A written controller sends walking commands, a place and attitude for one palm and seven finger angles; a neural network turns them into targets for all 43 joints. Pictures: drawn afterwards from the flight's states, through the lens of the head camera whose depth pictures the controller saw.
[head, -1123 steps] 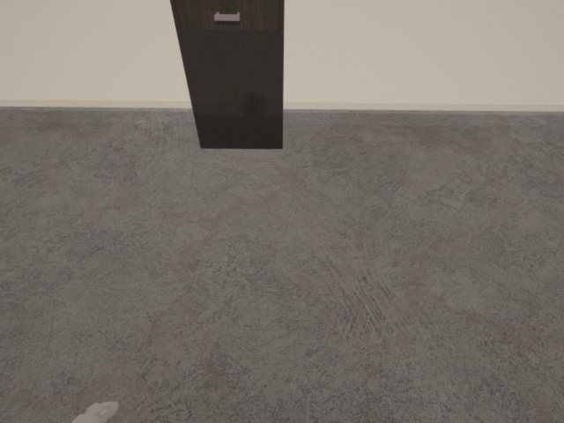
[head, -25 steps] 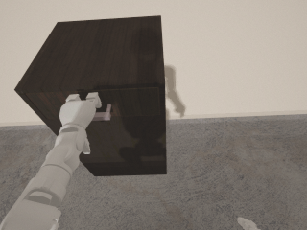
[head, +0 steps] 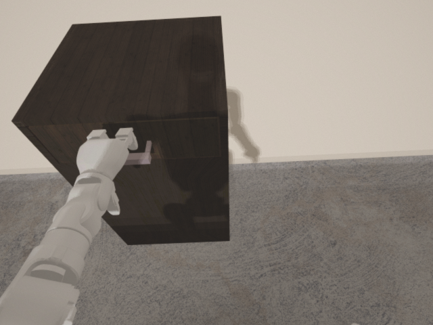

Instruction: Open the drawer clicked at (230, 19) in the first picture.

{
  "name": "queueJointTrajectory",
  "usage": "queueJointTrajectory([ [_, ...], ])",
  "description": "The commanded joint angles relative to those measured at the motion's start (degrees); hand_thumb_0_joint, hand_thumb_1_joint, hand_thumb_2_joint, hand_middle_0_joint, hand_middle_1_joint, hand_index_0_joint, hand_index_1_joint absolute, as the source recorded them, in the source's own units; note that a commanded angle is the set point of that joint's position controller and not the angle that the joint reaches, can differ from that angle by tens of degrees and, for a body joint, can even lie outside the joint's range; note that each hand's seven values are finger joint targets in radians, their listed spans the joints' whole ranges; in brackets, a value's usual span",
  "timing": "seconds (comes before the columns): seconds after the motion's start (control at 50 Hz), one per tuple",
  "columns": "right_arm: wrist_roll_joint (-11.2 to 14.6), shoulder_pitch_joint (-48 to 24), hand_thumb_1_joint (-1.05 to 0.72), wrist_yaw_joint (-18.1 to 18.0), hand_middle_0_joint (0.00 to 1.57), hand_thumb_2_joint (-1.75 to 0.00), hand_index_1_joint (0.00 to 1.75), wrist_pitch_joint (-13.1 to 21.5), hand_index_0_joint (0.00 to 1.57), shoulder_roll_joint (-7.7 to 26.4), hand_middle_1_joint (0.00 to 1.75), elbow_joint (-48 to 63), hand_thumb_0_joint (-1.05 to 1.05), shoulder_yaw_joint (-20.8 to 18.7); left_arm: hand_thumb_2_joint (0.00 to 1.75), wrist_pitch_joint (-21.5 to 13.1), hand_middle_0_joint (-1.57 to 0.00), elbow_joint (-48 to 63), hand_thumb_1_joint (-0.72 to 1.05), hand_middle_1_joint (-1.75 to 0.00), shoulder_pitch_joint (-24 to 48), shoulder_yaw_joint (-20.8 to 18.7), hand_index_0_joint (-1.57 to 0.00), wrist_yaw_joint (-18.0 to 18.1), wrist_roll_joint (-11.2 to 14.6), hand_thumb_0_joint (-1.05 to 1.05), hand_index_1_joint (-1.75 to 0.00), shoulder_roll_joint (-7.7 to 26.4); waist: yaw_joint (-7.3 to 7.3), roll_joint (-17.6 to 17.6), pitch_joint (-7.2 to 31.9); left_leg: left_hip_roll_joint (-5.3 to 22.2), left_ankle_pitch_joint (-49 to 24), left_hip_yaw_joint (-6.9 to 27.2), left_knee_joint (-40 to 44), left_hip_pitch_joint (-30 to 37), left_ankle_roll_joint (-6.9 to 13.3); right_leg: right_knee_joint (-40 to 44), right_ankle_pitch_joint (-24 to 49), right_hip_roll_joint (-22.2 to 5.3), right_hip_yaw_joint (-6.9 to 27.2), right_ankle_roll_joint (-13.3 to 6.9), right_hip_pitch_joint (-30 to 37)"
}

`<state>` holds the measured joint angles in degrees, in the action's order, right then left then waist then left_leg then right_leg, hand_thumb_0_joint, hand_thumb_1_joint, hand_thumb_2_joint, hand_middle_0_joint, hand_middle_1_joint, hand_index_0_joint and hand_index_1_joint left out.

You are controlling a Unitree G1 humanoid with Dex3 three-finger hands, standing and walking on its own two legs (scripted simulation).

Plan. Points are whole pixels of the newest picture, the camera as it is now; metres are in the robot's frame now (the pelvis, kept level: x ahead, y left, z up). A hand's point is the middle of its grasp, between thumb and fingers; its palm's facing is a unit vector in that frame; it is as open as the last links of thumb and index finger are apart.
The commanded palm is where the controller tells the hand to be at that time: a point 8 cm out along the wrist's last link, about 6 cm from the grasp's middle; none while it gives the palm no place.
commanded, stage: re-aim the fingers above the handle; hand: left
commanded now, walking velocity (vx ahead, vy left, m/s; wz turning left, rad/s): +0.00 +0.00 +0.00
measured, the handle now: (129, 152) +0.49 +0.24 -0.02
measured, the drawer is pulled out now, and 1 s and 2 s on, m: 0.00 0.00 0.00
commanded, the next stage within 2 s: lower the fingers behind the handle in 1.20 s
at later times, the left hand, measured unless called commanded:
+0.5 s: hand (117, 176) +0.40 +0.23 +0.01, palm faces -0.07 -0.05 -1.00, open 13.8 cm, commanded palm +0.39 +0.24 +0.09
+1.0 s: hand (126, 181) +0.38 +0.21 +0.02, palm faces -0.02 -0.07 -1.00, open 13.8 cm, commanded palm +0.38 +0.24 +0.09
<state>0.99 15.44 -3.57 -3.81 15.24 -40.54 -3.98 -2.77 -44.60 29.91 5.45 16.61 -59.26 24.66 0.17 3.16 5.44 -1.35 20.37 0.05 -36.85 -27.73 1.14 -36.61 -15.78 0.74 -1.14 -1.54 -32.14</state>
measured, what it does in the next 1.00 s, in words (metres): stands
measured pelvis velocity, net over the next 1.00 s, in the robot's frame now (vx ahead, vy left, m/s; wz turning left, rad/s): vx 0.01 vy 0.01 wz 0.01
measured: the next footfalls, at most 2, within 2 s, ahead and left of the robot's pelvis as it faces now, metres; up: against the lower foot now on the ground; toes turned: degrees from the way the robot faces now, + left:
none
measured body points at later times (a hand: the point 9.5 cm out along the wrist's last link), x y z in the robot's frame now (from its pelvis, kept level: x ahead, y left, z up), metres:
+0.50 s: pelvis +0.01 +0.02 +0.00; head +0.07 +0.00 +0.44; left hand +0.40 +0.23 +0.07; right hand +0.10 -0.25 -0.14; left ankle -0.03 +0.11 -0.72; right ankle +0.02 -0.10 -0.72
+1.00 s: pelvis +0.01 +0.01 +0.00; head +0.07 -0.01 +0.44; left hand +0.38 +0.21 +0.08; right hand +0.13 -0.25 -0.13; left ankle -0.03 +0.11 -0.72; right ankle +0.02 -0.10 -0.72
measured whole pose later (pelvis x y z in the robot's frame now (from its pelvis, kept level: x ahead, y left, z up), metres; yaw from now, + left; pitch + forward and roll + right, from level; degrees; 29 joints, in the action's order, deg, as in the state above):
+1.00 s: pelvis +0.01 +0.01 +0.00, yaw +1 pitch +11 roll +0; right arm -0.6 13.6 -2.9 -5.1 14.7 -38.3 -3.8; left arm -7.8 -30.4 21.5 7.6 15.1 -60.8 22.0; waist -1.4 2.7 4.9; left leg -2.0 22.0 0.6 -38.2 -27.0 1.6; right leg -37.4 -17.4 0.1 -1.6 -0.8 -30.9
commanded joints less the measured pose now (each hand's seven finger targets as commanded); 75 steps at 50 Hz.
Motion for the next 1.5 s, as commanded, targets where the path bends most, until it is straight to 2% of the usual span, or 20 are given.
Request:
queueJointTrajectory([
  [0.0,-0.07,1.30,-0.90,-0.45,0.20,-0.90,0.30,2.18,0.20,6.95,0.30,5.45,0.00,-1.80,0.30,-2.36,-0.30,10.43,-0.50,-1.20,26.22,-4.73,-0.30,2.87,-0.89,0.00,-1.20,11.65,2.10,-1.27,17.55,-0.91,-15.34,-0.32,3.45,5.84,0.96,3.48,10.86,0.80,0.93,-0.96,10.34],
  [0.16,-0.53,-1.38,-0.90,0.55,0.20,-0.90,0.30,0.51,0.20,6.52,0.30,7.43,0.00,-0.38,0.30,2.22,-0.30,5.37,-0.50,-1.20,18.56,-13.22,-0.30,5.81,-2.16,0.00,-1.20,20.14,-3.36,-3.12,20.20,-1.28,-18.43,-2.54,4.09,-1.07,0.40,1.23,17.49,0.55,2.02,-0.82,19.01],
  [0.24,0.07,-0.74,-0.90,0.44,0.20,-0.90,0.30,0.59,0.20,7.00,0.30,8.50,0.00,-1.11,0.30,2.97,-0.30,6.06,-0.50,-1.20,14.86,-10.44,-0.30,3.39,-1.63,0.00,-1.20,16.58,-1.79,-5.39,21.25,-0.68,-20.29,-2.77,3.89,0.27,0.82,1.76,20.36,0.74,1.82,-0.51,19.75],
  [0.34,0.35,0.46,-0.90,-0.06,0.20,-0.90,0.30,1.79,0.20,7.16,0.30,8.25,0.00,-2.32,0.30,-0.89,-0.30,16.50,-0.50,-1.20,20.81,-0.60,-0.30,-0.16,1.13,0.00,-1.20,6.15,3.07,-3.15,19.35,0.28,-21.91,-0.78,2.65,8.69,1.29,3.42,16.34,1.07,0.73,-0.32,11.40],
  [0.42,-0.63,1.98,-0.90,-0.54,0.20,-0.90,0.30,2.11,0.20,6.88,0.30,6.42,0.00,-2.48,0.30,-5.05,-0.30,22.74,-0.50,-1.20,30.16,-0.72,-0.30,1.11,0.39,0.00,-1.20,7.98,4.15,2.38,19.85,0.33,-24.43,1.47,1.33,13.45,0.13,2.28,13.21,1.24,-0.02,-0.96,5.69],
  [0.52,-1.33,2.26,-0.90,0.73,0.20,-0.90,0.30,1.25,0.20,6.78,0.30,4.38,0.00,-2.07,0.30,-3.46,-0.30,17.42,-0.50,-1.20,27.04,-11.40,-0.30,7.73,-2.50,0.00,-1.20,16.76,-0.07,3.56,22.83,0.12,-31.05,1.97,0.35,10.98,-2.20,-0.82,15.58,1.80,-1.04,-1.81,7.54],
  [0.64,-0.53,-1.56,-0.90,2.37,0.20,-0.90,0.30,-0.80,0.20,6.32,0.30,6.55,0.00,-0.44,0.30,8.70,-0.30,4.26,-0.50,-1.20,12.93,-10.28,-0.30,7.06,-1.55,0.00,-1.20,14.60,-3.88,-3.42,20.87,-0.37,-26.58,-1.77,3.91,1.85,-1.17,0.17,21.16,1.17,0.05,-1.37,18.40],
  [0.72,0.58,-2.70,-0.90,1.35,0.20,-0.90,0.30,-1.61,0.20,7.96,0.30,9.55,0.00,-1.04,0.30,10.57,-0.30,8.92,-0.50,-1.20,7.91,-6.37,-0.30,-0.79,0.71,0.00,-1.20,11.56,-1.79,-8.85,23.19,0.25,-28.93,-2.42,4.40,3.55,0.39,2.15,26.89,0.82,0.90,-0.60,23.35],
  [0.76,0.77,-2.83,-0.90,0.72,0.20,-0.90,0.30,-1.31,0.20,8.07,0.30,10.82,0.00,-1.40,0.30,8.22,-0.30,15.52,-0.50,-1.20,8.18,-1.59,-0.30,-4.64,2.46,0.00,-1.20,6.49,0.38,-9.81,21.28,0.28,-28.76,-1.93,3.84,6.29,1.34,3.21,26.82,0.82,0.71,0.06,21.11],
  [0.82,-0.11,-2.64,-0.90,-0.32,0.20,-0.90,0.30,-0.37,0.20,7.43,0.30,10.67,0.00,-1.43,0.30,1.12,-0.30,25.08,-0.50,-1.20,14.45,-0.43,-0.30,-6.44,3.32,0.00,-1.20,6.35,2.42,-5.73,17.80,0.23,-27.17,-0.32,3.08,9.76,1.48,3.90,21.03,0.90,0.55,-0.04,15.17],
  [0.94,-1.88,-0.07,-0.90,0.27,0.20,-0.90,0.30,0.94,0.20,5.28,0.30,6.77,0.00,-1.82,0.30,-6.78,-0.30,31.22,-0.50,-1.20,24.16,-7.30,-0.30,4.48,-2.56,0.00,-1.20,12.00,0.89,8.31,20.99,0.55,-31.96,2.10,0.05,14.83,-2.09,-0.11,14.63,1.21,-0.57,-1.63,5.54],
  [1.02,-1.68,-1.72,-0.90,1.06,0.20,-0.90,0.30,0.53,0.20,5.56,0.30,4.78,0.00,-1.08,0.30,-0.09,-0.30,17.13,-0.50,-1.20,21.15,-14.33,-0.30,10.86,-3.00,0.00,-1.20,17.96,-1.46,-0.40,20.61,-1.15,-21.27,-0.02,1.14,4.64,-1.09,-0.49,14.29,1.37,-0.07,-1.51,11.95],
  [1.04,-1.21,-2.83,-0.90,0.99,0.20,-0.90,0.30,0.50,0.20,5.10,0.30,5.23,0.00,-0.59,0.30,2.40,-0.30,13.86,-0.50,-1.20,20.85,-11.80,-0.30,11.17,-2.79,0.00,-1.20,16.19,-1.47,-1.73,19.39,-1.38,-18.85,-0.89,1.98,2.56,-0.70,0.12,13.94,1.08,0.46,-1.10,13.21],
  [1.16,0.62,-2.93,-0.90,-0.17,0.20,-0.90,0.30,-1.15,0.20,7.41,0.30,7.28,0.00,-0.11,0.30,12.18,-0.30,0.90,-0.50,-1.20,17.77,-3.65,-0.30,0.55,0.46,0.00,-1.20,12.47,-0.04,-7.11,19.66,-0.94,-16.13,-2.95,5.05,0.92,0.44,3.78,16.87,0.32,1.36,-0.15,20.22],
  [1.24,0.50,-2.71,-0.90,-1.69,0.20,-0.90,0.30,-0.37,0.20,7.88,0.30,9.71,0.00,-0.19,0.30,4.78,-0.30,9.21,-0.50,-1.20,18.96,3.09,-0.30,-9.65,4.45,0.00,-1.20,4.95,3.41,-10.63,15.62,-1.11,-14.17,-2.00,3.92,2.23,1.90,5.35,17.16,-0.19,1.56,0.72,18.20],
  [1.28,-0.41,-1.78,-0.90,-2.10,0.20,-0.90,0.30,0.48,0.20,7.44,0.30,9.13,0.00,-0.37,0.30,-1.70,-0.30,13.95,-0.50,-1.20,22.20,0.52,-0.30,-10.73,4.34,0.00,-1.20,7.55,3.12,-8.74,15.71,-1.54,-13.53,-1.16,2.73,2.90,2.09,4.54,15.38,-0.27,2.22,0.56,16.03],
  [1.34,-1.50,0.88,-0.90,-1.93,0.20,-0.90,0.30,0.88,0.20,6.12,0.30,8.30,0.00,-1.40,0.30,-9.74,-0.30,21.14,-0.50,-1.20,24.18,-6.85,-0.30,-6.01,1.29,0.00,-1.20,13.78,1.04,0.08,21.14,-1.58,-18.48,-0.64,0.55,5.44,1.46,1.50,17.15,0.05,2.46,-0.66,13.29],
  [1.38,-1.62,1.63,-0.90,-1.11,0.20,-0.90,0.30,1.00,0.20,5.66,0.30,7.04,0.00,-1.78,0.30,-12.46,-0.30,20.42,-0.50,-1.20,22.66,-11.44,-0.30,0.30,-1.51,0.00,-1.20,16.03,0.19,2.64,20.12,-1.28,-19.30,0.02,-1.18,2.96,0.59,-0.97,15.72,0.50,1.74,-1.24,8.62],
  [1.42,-2.20,1.45,-0.90,0.12,0.20,-0.90,0.30,1.17,0.20,5.89,0.30,5.62,0.00,-1.98,0.30,-11.62,-0.30,19.28,-0.50,-1.20,21.30,-17.63,-0.30,6.82,-3.20,0.00,-1.20,20.90,-1.94,3.52,20.85,-1.33,-20.05,0.34,-2.12,-0.49,-0.21,-3.53,14.86,0.87,1.28,-1.76,8.13],
  [1.48,-2.52,0.13,-0.90,1.85,0.20,-0.90,0.30,1.32,0.20,5.36,0.30,5.47,0.00,-2.07,0.30,-5.11,-0.30,14.14,-0.50,-1.20,18.20,-15.54,-0.30,14.57,-3.76,0.00,-1.20,16.42,-1.87,1.22,23.66,-1.63,-20.00,-1.30,-3.28,-3.14,-0.49,-4.81,16.83,1.08,1.05,-1.42,8.92],
])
